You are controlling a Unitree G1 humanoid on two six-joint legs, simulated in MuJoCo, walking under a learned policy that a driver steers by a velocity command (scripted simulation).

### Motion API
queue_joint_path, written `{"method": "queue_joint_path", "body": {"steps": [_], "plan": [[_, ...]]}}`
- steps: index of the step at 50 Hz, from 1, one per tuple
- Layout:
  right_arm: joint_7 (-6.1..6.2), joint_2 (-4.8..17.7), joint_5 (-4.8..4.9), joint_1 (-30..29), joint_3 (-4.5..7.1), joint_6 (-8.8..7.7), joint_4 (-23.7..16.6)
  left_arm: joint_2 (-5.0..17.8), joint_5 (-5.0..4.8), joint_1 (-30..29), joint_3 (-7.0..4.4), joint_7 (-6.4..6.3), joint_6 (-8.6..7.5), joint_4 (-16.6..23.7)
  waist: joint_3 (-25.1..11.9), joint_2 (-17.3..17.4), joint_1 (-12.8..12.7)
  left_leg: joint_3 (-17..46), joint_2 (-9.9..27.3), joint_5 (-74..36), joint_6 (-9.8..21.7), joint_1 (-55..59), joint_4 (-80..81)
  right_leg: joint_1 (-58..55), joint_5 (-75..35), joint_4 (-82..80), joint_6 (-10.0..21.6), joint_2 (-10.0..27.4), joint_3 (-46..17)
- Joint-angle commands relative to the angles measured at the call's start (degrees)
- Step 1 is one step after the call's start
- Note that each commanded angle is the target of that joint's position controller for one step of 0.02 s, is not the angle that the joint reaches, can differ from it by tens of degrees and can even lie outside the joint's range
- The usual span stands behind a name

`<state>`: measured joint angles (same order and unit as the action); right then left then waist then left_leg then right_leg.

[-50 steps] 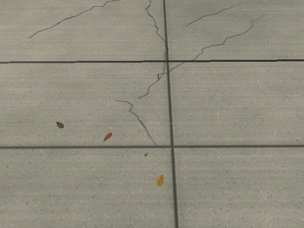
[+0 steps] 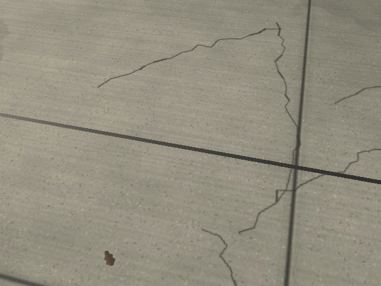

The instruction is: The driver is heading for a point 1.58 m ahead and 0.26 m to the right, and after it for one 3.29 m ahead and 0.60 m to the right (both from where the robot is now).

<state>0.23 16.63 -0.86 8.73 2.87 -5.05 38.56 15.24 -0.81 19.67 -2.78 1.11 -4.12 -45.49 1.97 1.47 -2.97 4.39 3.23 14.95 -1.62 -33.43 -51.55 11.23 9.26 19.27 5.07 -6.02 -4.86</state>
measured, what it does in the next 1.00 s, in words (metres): walks ahead, turning right: left foot, then right foot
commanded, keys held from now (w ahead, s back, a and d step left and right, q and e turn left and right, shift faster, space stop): w+e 0.58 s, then w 0.16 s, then w+q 0.26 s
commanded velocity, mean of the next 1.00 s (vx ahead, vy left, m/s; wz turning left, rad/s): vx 0.50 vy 0.00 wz -0.36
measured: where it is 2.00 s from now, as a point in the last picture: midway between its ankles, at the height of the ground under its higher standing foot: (260, 140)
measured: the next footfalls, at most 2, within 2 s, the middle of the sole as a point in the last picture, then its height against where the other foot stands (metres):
left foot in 0.24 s outside the picture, level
right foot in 0.74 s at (278, 279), level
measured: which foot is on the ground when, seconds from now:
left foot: up 0.00-0.22, down 0.24-0.76, up 0.78-1.00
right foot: down 0.00-0.24, up 0.26-0.72, down 0.74-1.00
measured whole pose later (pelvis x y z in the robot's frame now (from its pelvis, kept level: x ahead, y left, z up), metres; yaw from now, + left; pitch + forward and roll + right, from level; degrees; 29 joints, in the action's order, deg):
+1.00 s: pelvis +0.51 -0.13 +0.00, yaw -22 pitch +1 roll -1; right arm -0.2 17.9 1.6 12.4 3.4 -2.6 46.2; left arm 14.9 1.1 16.5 -3.4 1.3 -4.8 -43.3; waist 1.7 2.6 -1.2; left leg 4.0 6.8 10.0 -1.3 -38.3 -59.7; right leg 7.1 11.0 17.3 3.6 -2.8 6.2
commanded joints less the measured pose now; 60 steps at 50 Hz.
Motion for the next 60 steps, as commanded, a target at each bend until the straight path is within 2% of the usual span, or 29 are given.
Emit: {"method": "queue_joint_path", "body": {"steps": [1,4,7,9,11,12,13,14,15,16,18,20,22,28,32,34,35,36,37,38,39,40,41,42,43,47,51,57,60], "plan": [[0.11,3.0,0.07,-3.8,0.67,-0.63,-4.5,10.8,-0.48,-1.8,-2.94,-1.39,-0.36,4.1,-1.9,-5.5,0.8,-0.8,-1.1,-9.7,-1.9,-0.3,10.4,-0.1,-11.1,-7.3,8.7,12.7,-12.7],[-0.53,2.7,0.69,-9.1,0.47,-1.27,-5.5,10.7,-0.77,1.2,-3.03,-1.96,0.54,3.2,-1.7,-6.2,-1.2,-1.1,-3.6,-17.9,-2.2,4.8,18.6,1.8,-9.4,-5.8,7.0,11.5,-12.3],[-1.12,3.9,1.25,-11.8,0.95,-1.91,-6.4,10.3,-1.03,3.3,-3.06,-2.26,1.35,2.7,-1.7,-6.6,-1.5,0.3,-4.6,-16.8,-1.4,6.9,23.1,-1.5,-6.5,-2.4,6.1,12.7,-16.4],[-1.23,5.3,1.48,-10.5,1.6,-2.37,-6.3,10.6,-0.92,2.7,-3.33,-2.43,1.74,2.9,-1.7,-8.0,-0.1,0.8,-4.5,-12.9,0.0,9.5,25.0,-3.7,-6.8,0.6,5.2,13.8,-19.4],[-0.71,7.5,1.13,-2.5,2.91,-2.79,-4.4,9.0,-0.66,0.8,-2.94,-2.28,1.88,3.9,-5.5,-8.2,4.6,0.0,-3.3,-12.6,3.0,22.0,28.4,-1.9,-11.5,8.2,2.8,11.0,-18.3],[-0.16,10.2,0.21,6.0,3.81,-2.89,-3.6,6.1,0.12,-0.2,-1.89,-1.98,1.62,5.2,-12.9,-4.5,8.6,6.8,4.8,-10.2,6.8,35.9,26.3,4.1,-7.4,21.8,0.9,8.1,-14.5],[-0.04,14.9,-0.48,12.2,4.97,-2.03,-1.9,1.8,-0.72,7.3,-0.54,-2.02,1.05,6.5,-21.4,11.2,6.7,29.3,18.2,-1.8,15.8,55.6,28.5,22.5,16.6,40.2,-2.9,-0.1,-6.2],[-0.5,11.4,0.82,12.9,4.35,-1.52,-1.3,6.1,-1.43,8.3,-0.93,-2.1,0.86,6.3,-19.9,14.3,6.7,40.9,21.7,10.8,17.3,54.9,32.6,31.7,24.7,49.8,-3.7,3.7,-5.4],[-0.39,7.4,1.02,10.0,3.28,-1.28,-1.8,10.1,-1.46,3.3,-2.08,-2.07,1.1,6.2,-11.5,7.6,7.8,33.4,18.8,12.8,14.9,47.7,34.1,34.3,19.7,53.1,-4.2,6.2,-5.6],[-0.33,6.0,0.66,7.3,2.72,-0.95,-1.9,10.3,-0.88,-0.4,-2.28,-2.09,1.42,6.9,-6.5,3.5,7.2,25.1,16.2,6.8,13.1,40.7,34.9,33.3,15.3,53.0,-4.7,8.1,-3.5],[-0.41,3.9,0.08,4.2,1.9,-0.84,-1.0,8.8,-0.36,-2.9,-2.56,-1.58,1.76,8.0,-1.7,4.0,4.8,15.0,12.1,-3.3,11.7,31.1,38.0,30.2,10.5,49.0,-5.0,11.0,-2.7],[-0.51,4.0,0.33,3.6,2.08,-1.26,-0.1,6.3,-0.87,-2.8,-2.14,-1.09,2.41,8.6,-1.0,5.3,3.8,9.3,10.8,-7.3,12.0,27.3,40.8,28.1,8.8,46.9,-5.4,12.2,-1.3],[-0.49,5.5,0.61,3.8,2.63,-1.66,1.0,5.1,-0.56,-4.8,-1.79,-0.88,2.76,9.9,-0.4,4.0,3.6,5.5,11.4,-11.3,13.1,26.5,42.6,29.4,6.1,43.5,-6.1,12.9,-0.9],[-0.07,8.7,0.85,5.2,3.37,-1.01,3.5,3.8,-0.43,-13.3,-0.84,0.84,1.87,12.1,0.6,1.5,6.2,-6.7,9.9,-19.5,11.2,28.8,43.0,27.2,-10.2,25.7,-5.5,12.2,2.4],[-0.31,10.4,2.08,9.9,3.68,-0.01,6.2,3.4,-0.56,-19.6,-0.43,1.85,1.61,14.9,2.5,1.1,7.8,-8.7,12.0,-21.6,10.4,33.5,41.8,25.4,-7.6,17.9,-3.2,10.3,4.7],[-0.35,11.7,2.62,10.6,3.93,0.69,7.2,4.6,-0.25,-19.5,-0.94,2.08,1.53,15.7,1.9,2.1,6.3,-9.6,13.1,-32.9,9.8,36.7,38.1,22.4,-1.9,15.4,-1.1,8.0,6.4],[-0.2,12.6,2.81,10.4,4.1,1.01,7.5,6.0,0.07,-17.2,-1.64,2.01,1.59,15.4,-0.2,3.2,4.2,-10.5,13.1,-43.1,9.2,37.6,33.6,17.6,0.5,14.4,0.1,6.1,7.9],[0.01,12.9,2.9,9.9,3.92,1.41,7.7,8.0,0.22,-10.4,-2.89,1.79,1.7,13.7,-4.3,3.1,-0.2,-12.7,11.9,-50.4,7.9,36.2,24.9,7.4,-1.4,11.3,1.7,4.0,9.3],[0.35,11.4,2.44,10.5,3.14,1.38,7.6,11.2,0.1,-1.7,-4.56,1.04,1.99,11.2,-9.2,2.3,-4.3,-14.5,9.7,-47.3,5.9,28.7,13.5,-7.6,-5.0,10.6,3.3,3.7,7.8],[-0.08,5.8,0.58,14.3,0.87,0.53,5.2,18.0,0.91,5.4,-6.01,-0.01,2.28,10.3,-18.3,-9.1,-4.3,-15.0,4.2,-18.8,2.5,5.8,-9.3,-32.3,-5.9,12.4,10.7,19.7,-15.6],[-0.74,4.1,1.06,16.1,-0.21,-0.66,6.4,16.7,0.14,5.9,-5.13,-0.05,2.05,10.5,-28.1,-13.2,-3.3,-4.9,-3.3,19.0,1.2,-4.0,-23.6,-37.9,-0.9,3.0,17.4,29.9,-38.5],[-1.24,9.8,3.62,10.2,1.6,-1.25,5.5,12.6,0.6,4.2,-3.73,0.33,1.65,10.4,-22.0,-7.2,-5.3,0.5,-0.4,17.3,2.2,-8.9,-27.0,-32.4,0.6,1.1,14.2,28.3,-31.3],[-1.28,9.2,4.54,5.9,1.37,-1.4,3.9,11.0,0.73,1.5,-3.19,0.3,1.24,9.7,-13.4,-6.8,-4.0,-0.5,1.8,13.2,2.8,-10.5,-24.7,-23.6,-1.9,0.3,11.8,25.7,-21.5],[-0.95,8.2,3.52,4.8,1.26,-1.14,4.0,9.0,0.68,-1.9,-2.55,0.39,0.8,9.0,-8.2,-4.7,-1.5,-1.0,4.0,8.9,2.7,-9.1,-19.9,-15.3,-4.7,-1.4,9.9,22.9,-15.2],[-0.76,8.2,2.67,5.7,1.63,-0.38,4.6,6.9,1.01,-4.7,-1.99,0.47,0.27,9.0,-5.8,-6.2,0.7,-0.4,5.5,5.7,2.4,-5.6,-16.8,-9.3,-6.9,-3.6,8.7,21.0,-10.6],[-0.33,4.7,2.58,9.1,1.32,2.48,6.3,6.6,1.74,-7.9,-2.34,0.36,-1.96,7.4,-2.1,-5.7,4.2,1.1,5.5,-2.5,0.3,-1.9,-13.0,-0.4,-9.9,-11.2,8.6,20.1,-1.5],[-0.73,3.5,2.17,4.2,1.14,2.09,5.0,7.0,2.0,-7.1,-2.58,-0.63,-2.36,5.2,0.3,-4.6,3.0,1.5,4.2,-16.0,0.1,-5.0,-0.2,-2.8,-13.4,-12.4,6.1,18.1,7.2],[-2.89,2.0,1.96,-5.9,0.09,1.75,0.7,9.5,0.69,-2.4,-3.51,-1.42,-1.03,1.7,3.8,-3.0,-1.2,-3.6,2.7,-19.2,2.7,-6.6,14.2,-12.0,-15.7,-11.5,4.4,21.0,12.5],[-3.91,3.2,1.91,-6.5,0.61,1.89,-1.5,11.2,-0.03,-2.6,-4.13,-1.97,0.58,1.0,2.7,-4.4,0.1,-6.8,0.3,-10.9,5.4,-5.4,16.2,-17.9,-30.7,-5.0,2.8,22.5,14.3]]}}
Over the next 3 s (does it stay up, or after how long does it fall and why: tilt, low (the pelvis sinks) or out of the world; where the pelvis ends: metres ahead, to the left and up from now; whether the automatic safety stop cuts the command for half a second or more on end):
stays up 1.51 -0.18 -0.01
